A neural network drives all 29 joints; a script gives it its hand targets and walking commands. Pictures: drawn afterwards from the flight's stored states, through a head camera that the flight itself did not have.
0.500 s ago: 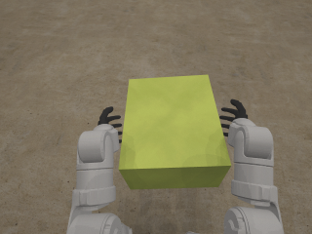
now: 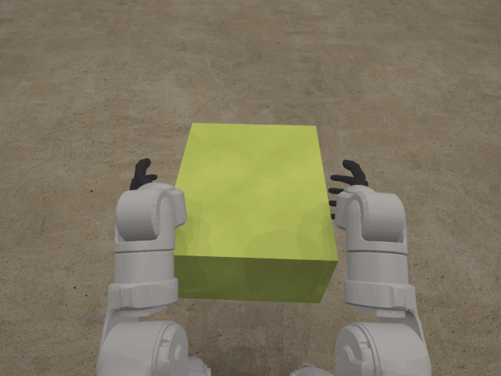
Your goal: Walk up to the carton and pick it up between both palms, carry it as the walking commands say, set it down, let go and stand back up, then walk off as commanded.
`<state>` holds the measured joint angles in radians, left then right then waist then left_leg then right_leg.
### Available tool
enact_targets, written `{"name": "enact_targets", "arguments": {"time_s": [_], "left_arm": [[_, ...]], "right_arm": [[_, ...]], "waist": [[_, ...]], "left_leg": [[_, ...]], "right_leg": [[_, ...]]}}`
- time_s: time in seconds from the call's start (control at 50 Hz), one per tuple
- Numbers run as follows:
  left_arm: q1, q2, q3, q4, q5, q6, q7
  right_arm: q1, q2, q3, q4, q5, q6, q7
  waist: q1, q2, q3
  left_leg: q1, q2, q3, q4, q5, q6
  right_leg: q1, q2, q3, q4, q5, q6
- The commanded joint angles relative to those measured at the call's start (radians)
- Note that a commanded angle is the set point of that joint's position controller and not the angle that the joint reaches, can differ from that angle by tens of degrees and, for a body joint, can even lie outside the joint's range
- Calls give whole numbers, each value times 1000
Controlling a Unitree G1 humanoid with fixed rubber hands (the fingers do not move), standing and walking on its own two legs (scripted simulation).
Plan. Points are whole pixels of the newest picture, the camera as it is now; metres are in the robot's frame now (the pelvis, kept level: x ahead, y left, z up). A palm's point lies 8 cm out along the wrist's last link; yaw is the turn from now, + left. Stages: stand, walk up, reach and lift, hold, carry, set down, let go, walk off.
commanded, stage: carry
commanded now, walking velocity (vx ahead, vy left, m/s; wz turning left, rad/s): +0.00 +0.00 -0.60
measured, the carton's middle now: (250, 205) +0.40 +0.06 -0.02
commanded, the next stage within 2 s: none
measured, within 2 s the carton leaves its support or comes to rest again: neither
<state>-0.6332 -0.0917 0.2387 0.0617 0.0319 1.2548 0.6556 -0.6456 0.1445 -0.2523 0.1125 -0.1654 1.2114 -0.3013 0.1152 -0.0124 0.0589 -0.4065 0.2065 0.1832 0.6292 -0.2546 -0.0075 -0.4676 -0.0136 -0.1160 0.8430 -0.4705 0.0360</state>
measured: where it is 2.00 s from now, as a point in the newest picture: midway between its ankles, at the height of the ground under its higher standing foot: outside the picture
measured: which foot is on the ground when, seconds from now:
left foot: down 0.00-0.48, up 0.50-0.86, down 0.88-1.00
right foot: up 0.00-0.06, down 0.08-1.00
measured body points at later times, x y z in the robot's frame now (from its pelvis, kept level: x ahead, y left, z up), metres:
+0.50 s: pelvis -0.12 -0.02 -0.01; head -0.08 -0.03 +0.43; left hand +0.26 +0.03 +0.05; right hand +0.18 -0.28 +0.08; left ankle -0.02 +0.10 -0.73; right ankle -0.09 -0.12 -0.73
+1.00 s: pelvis -0.22 +0.02 +0.00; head -0.22 +0.03 +0.45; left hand +0.12 +0.07 +0.06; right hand +0.05 -0.24 +0.11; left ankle -0.22 +0.14 -0.73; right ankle -0.09 -0.12 -0.73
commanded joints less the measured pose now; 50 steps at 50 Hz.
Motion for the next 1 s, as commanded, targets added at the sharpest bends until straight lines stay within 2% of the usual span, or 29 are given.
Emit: {"name": "enact_targets", "arguments": {"time_s": [0.0, 0.04, 0.06, 0.08, 0.1, 0.12, 0.22, 0.24, 0.26, 0.28, 0.3, 0.32, 0.34, 0.36, 0.42, 0.44, 0.46, 0.48, 0.5, 0.52, 0.54, 0.6, 0.64, 0.72, 0.82, 0.88, 0.9, 0.94, 0.98], "left_arm": [[-831, -1087, -588, 88, -521, -17, -886], [-801, -1120, -555, 115, -523, -6, -896], [-736, -1110, -531, 123, -516, 2, -898], [-849, -1106, -535, 76, -527, -7, -897], [-757, -1096, -519, 104, -485, 4, -889], [-780, -1091, -526, 25, -471, -17, -880], [-893, -1021, -618, -291, -398, -36, -841], [-855, -1003, -618, -310, -378, -35, -825], [-837, -968, -613, -328, -357, -36, -812], [-814, -948, -590, -307, -337, -33, -803], [-868, -953, -599, -300, -345, -30, -799], [-854, -978, -587, -265, -356, -25, -800], [-761, -953, -579, -223, -338, -19, -804], [-917, -970, -596, -195, -371, -32, -807], [-864, -1038, -602, -156, -412, -36, -833], [-872, -1049, -596, -167, -419, -38, -839], [-781, -1078, -586, -125, -423, -28, -844], [-805, -1079, -563, -91, -435, -32, -848], [-815, -1067, -569, -128, -433, -39, -846], [-688, -1055, -518, -54, -377, -32, -843], [-798, -1062, -536, -95, -416, -39, -851], [-883, -991, -535, -192, -409, -52, -856], [-926, -991, -550, -256, -416, -59, -852], [-803, -966, -547, -241, -389, -44, -854], [-814, -948, -536, -198, -373, -31, -872], [-766, -981, -548, -176, -361, -22, -871], [-735, -992, -550, -188, -354, -18, -873], [-702, -1028, -561, -178, -369, -14, -887], [-784, -1048, -607, -249, -392, -26, -895]], "right_arm": [[-842, 942, 515, -142, 443, -55, 454], [-749, 938, 451, -61, 403, -29, 451], [-683, 954, 448, -29, 406, -11, 452], [-780, 949, 457, -49, 426, -12, 447], [-704, 958, 460, -38, 412, 4, 455], [-654, 1011, 477, 23, 424, 10, 474], [-790, 1112, 675, -134, 589, -1, 521], [-773, 1115, 681, -130, 608, -4, 527], [-727, 1109, 676, -97, 619, -1, 535], [-714, 1104, 673, -79, 629, -1, 536], [-745, 1081, 662, -71, 631, -8, 529], [-724, 1114, 637, -28, 611, -11, 524], [-604, 1109, 613, -2, 593, -6, 525], [-698, 1092, 613, 17, 590, -9, 526], [-716, 1079, 591, -36, 569, -9, 528], [-693, 1076, 580, -32, 550, -6, 526], [-654, 1059, 551, -56, 536, -4, 525], [-762, 1047, 568, -97, 562, -5, 520], [-755, 1040, 565, -86, 545, -1, 518], [-689, 1076, 559, -58, 529, 10, 526], [-720, 1063, 565, -51, 531, 2, 514], [-723, 1077, 616, -16, 563, 0, 508], [-776, 1112, 655, -54, 594, -10, 493], [-623, 1132, 623, 18, 563, 1, 484], [-632, 1133, 623, 32, 553, -4, 483], [-587, 1144, 600, 49, 536, 4, 494], [-557, 1163, 602, 57, 537, 4, 504], [-437, 1174, 569, 93, 499, 0, 517], [-473, 1184, 565, 38, 499, -4, 532]], "waist": [[-128, 267, -632], [-114, 203, -612], [-103, 85, -624], [-96, -76, -644], [-109, -211, -639], [-96, -280, -657], [-92, -212, -667], [-98, -160, -663], [-112, -147, -668], [-118, -51, -679], [-115, 154, -700], [-115, 309, -700], [-122, 288, -662], [-126, 170, -601], [-122, 247, -600], [-114, 172, -613], [-106, 139, -618], [-93, -68, -615], [-91, -189, -661], [-89, -155, -664], [-94, -91, -611], [-106, -135, -595], [-108, -158, -648], [-106, -155, -705], [-107, -215, -706], [-111, -110, -717], [-113, -38, -716], [-121, -29, -648], [-124, 28, -517]], "left_leg": [[465, 214, -71, -76, 528, 83], [377, 185, -13, 4, 455, 27], [262, 149, -11, 101, 416, -17], [52, 87, -24, 208, 202, -62], [-106, 7, -17, 272, -205, -87], [-135, -45, -66, 268, -273, -107], [-81, -115, -56, 104, -98, -100], [26, -130, -35, -13, -22, -86], [174, -90, -51, -120, 115, -67], [339, 11, -131, -161, 342, -24], [459, 198, -273, -116, 710, 40], [487, 294, -343, -111, 708, 162], [421, 306, -384, -166, 595, 189], [394, 265, -317, -157, 614, 178], [282, 178, -117, -90, 533, 87], [214, 142, -75, -39, 452, 45], [128, 99, -61, 6, 343, 1], [-29, 50, -43, 119, 43, -40], [-164, -55, -58, 173, -330, -72], [-104, -52, -128, 267, -317, -64], [-175, -83, -135, 290, -287, -55], [-170, -128, -168, 330, -168, -43], [-157, -132, -176, 313, -151, -55], [3, -206, -132, 155, -204, -48], [135, -204, -130, -126, -148, -10], [303, -141, -161, -199, -42, 21], [315, -118, -173, -133, -61, 28], [198, -115, -185, -189, -273, 46], [89, -47, -275, -303, -371, 72]], "right_leg": [[44, 24, -46, -102, 39, -21], [154, 14, -3, -354, 226, -36], [291, -58, 134, -400, 444, -63], [455, -194, 314, -343, 864, -110], [536, -342, 472, -261, 1266, -157], [554, -307, 405, -224, 1330, -204], [533, -231, 289, -200, 1152, -138], [447, -216, 253, -191, 1018, -121], [328, -169, 200, -146, 887, -84], [184, -124, 155, -59, 679, -45], [42, -58, 88, 54, 329, -17], [-57, -17, 65, 70, -120, -19], [-45, -58, 80, 116, -133, -25], [-49, -35, 53, 121, -145, -30], [156, -4, -7, -201, 122, -47], [275, -26, 34, -330, 232, -57], [368, -80, 122, -412, 322, -74], [495, -233, 309, -437, 610, -128], [553, -385, 508, -393, 846, -203], [460, -347, 446, -440, 597, -196], [495, -317, 437, -468, 535, -149], [455, -244, 353, -521, 172, -97], [542, -245, 282, -471, 458, -85], [534, -240, 268, -499, 407, -91], [563, -245, 291, -531, 472, -44], [462, -206, 248, -526, 443, -53], [438, -201, 245, -550, 445, -22], [429, -170, 201, -605, 102, 19], [349, -103, 140, -504, 126, 3]]}}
